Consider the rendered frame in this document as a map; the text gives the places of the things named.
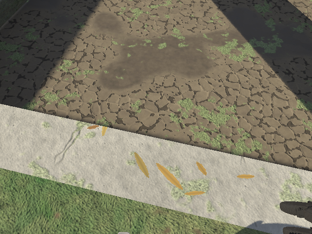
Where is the robot right hand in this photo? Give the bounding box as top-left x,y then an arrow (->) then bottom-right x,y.
280,201 -> 312,234

